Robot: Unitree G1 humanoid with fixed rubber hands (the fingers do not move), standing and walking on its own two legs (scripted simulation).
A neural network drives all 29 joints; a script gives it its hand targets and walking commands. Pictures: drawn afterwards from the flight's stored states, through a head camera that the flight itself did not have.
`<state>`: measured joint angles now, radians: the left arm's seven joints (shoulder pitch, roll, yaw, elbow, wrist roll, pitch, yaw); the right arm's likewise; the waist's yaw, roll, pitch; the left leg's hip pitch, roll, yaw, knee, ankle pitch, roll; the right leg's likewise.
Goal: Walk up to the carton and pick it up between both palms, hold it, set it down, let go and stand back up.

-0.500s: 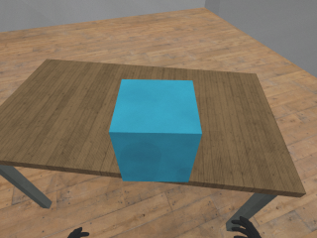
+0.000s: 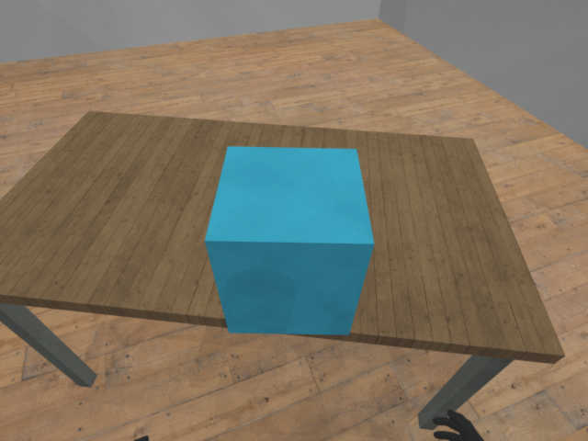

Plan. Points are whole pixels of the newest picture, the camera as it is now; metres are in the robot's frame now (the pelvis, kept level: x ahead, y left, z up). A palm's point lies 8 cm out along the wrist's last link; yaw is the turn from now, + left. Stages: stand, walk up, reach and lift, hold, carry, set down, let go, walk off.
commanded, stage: stand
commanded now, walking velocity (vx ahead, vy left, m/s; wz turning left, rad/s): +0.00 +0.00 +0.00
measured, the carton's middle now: (290, 244) +0.44 +0.02 +0.01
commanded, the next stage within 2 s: none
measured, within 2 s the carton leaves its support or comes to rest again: neither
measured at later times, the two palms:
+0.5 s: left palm out of the picture +0.08 +0.25 -0.12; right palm out of the picture +0.11 -0.24 -0.10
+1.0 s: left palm out of the picture +0.06 +0.26 -0.12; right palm out of the picture +0.09 -0.24 -0.10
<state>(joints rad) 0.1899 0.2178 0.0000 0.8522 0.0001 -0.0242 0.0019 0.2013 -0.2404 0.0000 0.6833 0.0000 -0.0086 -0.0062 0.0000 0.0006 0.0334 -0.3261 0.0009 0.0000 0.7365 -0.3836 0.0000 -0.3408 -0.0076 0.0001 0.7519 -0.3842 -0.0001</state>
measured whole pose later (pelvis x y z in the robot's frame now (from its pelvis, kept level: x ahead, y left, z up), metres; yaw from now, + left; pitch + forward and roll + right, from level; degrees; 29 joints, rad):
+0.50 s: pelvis -0.01 +0.00 +0.00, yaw +0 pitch -2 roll +0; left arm 0.19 0.22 0.00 0.92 0.00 -0.02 0.00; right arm 0.20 -0.24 0.00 0.75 0.00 -0.01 -0.01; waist 0.00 0.00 0.04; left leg -0.33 0.00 0.00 0.74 -0.37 0.00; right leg -0.33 -0.01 0.00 0.74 -0.36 0.00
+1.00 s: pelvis -0.02 +0.01 +0.00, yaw +0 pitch -3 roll +0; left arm 0.19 0.22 0.00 0.97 0.00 -0.02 0.00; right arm 0.20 -0.25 0.00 0.80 0.00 -0.02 -0.01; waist 0.00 0.01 0.05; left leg -0.33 0.00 0.00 0.72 -0.35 0.01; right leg -0.32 -0.01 0.00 0.70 -0.33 0.00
